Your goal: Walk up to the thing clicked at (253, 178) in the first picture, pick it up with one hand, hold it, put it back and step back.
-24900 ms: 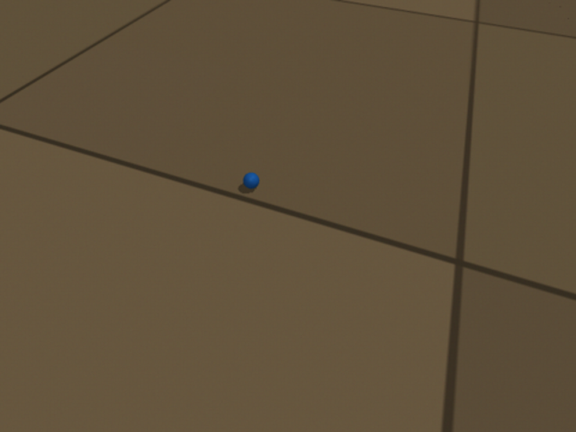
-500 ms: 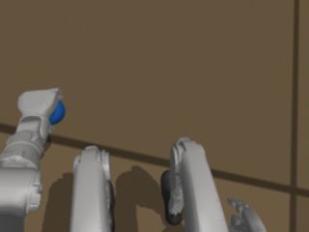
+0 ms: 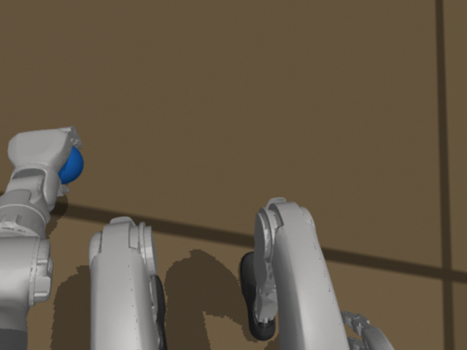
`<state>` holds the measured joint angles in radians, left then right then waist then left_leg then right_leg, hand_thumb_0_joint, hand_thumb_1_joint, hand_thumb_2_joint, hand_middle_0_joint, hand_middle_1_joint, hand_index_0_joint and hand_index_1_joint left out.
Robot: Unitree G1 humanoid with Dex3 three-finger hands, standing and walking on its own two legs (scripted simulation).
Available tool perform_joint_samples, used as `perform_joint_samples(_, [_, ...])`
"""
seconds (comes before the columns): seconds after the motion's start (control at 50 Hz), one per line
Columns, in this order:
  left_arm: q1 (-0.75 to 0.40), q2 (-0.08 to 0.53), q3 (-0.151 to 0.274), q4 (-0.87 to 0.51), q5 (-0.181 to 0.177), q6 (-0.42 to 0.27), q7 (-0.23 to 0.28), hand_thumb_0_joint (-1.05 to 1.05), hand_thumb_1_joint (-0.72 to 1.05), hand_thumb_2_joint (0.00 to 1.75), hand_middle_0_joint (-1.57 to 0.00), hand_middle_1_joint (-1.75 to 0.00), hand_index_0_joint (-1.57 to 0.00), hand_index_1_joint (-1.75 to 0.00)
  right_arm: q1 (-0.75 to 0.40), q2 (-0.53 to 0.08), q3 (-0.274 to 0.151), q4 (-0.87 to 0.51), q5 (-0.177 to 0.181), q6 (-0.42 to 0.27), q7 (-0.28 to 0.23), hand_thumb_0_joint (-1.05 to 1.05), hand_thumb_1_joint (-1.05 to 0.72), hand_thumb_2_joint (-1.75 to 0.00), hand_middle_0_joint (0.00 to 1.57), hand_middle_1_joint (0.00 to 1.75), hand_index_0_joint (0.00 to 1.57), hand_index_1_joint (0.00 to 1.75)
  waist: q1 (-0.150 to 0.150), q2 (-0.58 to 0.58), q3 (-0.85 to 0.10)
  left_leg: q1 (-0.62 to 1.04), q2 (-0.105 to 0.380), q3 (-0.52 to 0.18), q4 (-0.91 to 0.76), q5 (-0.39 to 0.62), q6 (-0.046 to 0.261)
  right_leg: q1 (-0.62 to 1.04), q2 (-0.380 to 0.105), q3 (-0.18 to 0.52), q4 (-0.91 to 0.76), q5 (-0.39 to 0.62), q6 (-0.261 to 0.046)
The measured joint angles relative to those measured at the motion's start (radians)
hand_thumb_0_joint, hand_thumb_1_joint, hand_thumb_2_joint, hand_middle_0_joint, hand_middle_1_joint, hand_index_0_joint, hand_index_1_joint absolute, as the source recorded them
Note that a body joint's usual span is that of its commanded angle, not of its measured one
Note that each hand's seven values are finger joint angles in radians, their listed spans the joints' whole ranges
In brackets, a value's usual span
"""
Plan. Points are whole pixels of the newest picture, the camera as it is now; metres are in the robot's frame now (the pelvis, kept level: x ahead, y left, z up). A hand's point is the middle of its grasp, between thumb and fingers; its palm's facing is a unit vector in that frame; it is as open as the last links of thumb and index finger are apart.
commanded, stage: lower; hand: left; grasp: from above
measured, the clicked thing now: (59, 163) +0.44 +0.27 -0.18
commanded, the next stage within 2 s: rest in 0.38 s
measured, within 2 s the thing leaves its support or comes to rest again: rests again in 1.54 s
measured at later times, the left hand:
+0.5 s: hand (68, 176) +0.43 +0.27 -0.22, palm faces -0.47 -0.07 -0.88, open 10.1 cm
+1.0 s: hand (76, 177) +0.44 +0.27 -0.27, palm faces -0.47 -0.11 -0.87, open 10.1 cm
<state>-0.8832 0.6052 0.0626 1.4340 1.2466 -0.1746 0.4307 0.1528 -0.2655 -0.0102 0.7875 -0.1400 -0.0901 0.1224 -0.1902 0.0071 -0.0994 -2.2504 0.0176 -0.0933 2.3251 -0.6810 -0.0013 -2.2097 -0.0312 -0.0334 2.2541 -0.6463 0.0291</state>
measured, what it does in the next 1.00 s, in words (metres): lowers itself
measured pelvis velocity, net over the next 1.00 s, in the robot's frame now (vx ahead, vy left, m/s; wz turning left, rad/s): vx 0.01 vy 0.00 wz -0.07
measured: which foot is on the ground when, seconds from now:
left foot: down 0.00-1.00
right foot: down 0.00-1.00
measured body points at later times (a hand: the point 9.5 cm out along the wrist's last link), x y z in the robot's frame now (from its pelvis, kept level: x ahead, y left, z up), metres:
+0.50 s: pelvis +0.01 +0.00 -0.03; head +0.24 +0.06 +0.34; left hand +0.45 +0.27 -0.17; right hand +0.06 -0.28 -0.14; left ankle +0.08 +0.12 -0.32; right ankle +0.10 -0.13 -0.32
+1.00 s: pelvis +0.01 +0.00 -0.06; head +0.26 +0.08 +0.31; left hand +0.46 +0.27 -0.22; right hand +0.04 -0.27 -0.15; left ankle +0.08 +0.12 -0.32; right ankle +0.10 -0.13 -0.32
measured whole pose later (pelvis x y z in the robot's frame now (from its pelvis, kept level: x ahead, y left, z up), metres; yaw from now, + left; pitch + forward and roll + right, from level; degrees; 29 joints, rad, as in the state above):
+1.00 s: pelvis +0.01 +0.00 -0.06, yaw -4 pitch +31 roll -9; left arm -0.92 0.77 0.19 1.66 1.33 -0.24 0.60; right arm 0.11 -0.29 0.09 0.80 -0.27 -0.16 0.24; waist -0.29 -0.05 0.02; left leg -2.37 0.01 -0.17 2.55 -0.73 -0.01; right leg -2.30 -0.01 -0.08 2.42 -0.67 0.05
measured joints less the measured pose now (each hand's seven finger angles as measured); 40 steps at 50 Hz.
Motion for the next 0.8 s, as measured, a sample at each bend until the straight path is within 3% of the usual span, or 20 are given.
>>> perform_joint_samples(0.28, [-0.033,0.023,0.001,0.071,0.019,-0.024,0.017,-0.01,-0.04,0.68,-0.68,-0.82,-0.6,-0.77,-0.016,-0.01,0.021,-0.002,-0.014,-0.014,0.016,0.0,-0.91,-0.9,0.2,0.3,0.2,0.3,-0.011,-0.019,0.022,-0.039,-0.005,-0.012,0.055,-0.009,-0.003,-0.035,0.001,-0.006,0.05,-0.008,0.001])
perform_joint_samples(0.48, [-0.022,0.055,0.045,0.095,0.059,-0.043,0.084,-0.01,-0.04,0.69,-0.68,-0.82,-0.59,-0.78,-0.019,-0.015,0.035,0.001,-0.046,-0.028,0.039,0.0,-0.91,-0.9,0.2,0.3,0.2,0.3,-0.036,-0.033,0.05,-0.077,-0.008,-0.029,0.113,-0.018,-0.006,-0.066,0.004,-0.016,0.097,-0.013,0.004])
perform_joint_samples(0.8, [-0.035,0.112,0.1,0.173,0.065,-0.046,0.139,-0.01,-0.04,0.69,-0.68,-0.82,-0.59,-0.78,-0.032,-0.013,0.07,0.008,-0.096,-0.05,0.083,0.0,-0.9,-0.9,0.2,0.3,0.2,0.3,-0.072,-0.043,0.092,-0.108,-0.006,-0.057,0.177,-0.044,-0.006,-0.089,0.015,-0.035,0.14,-0.025,0.012])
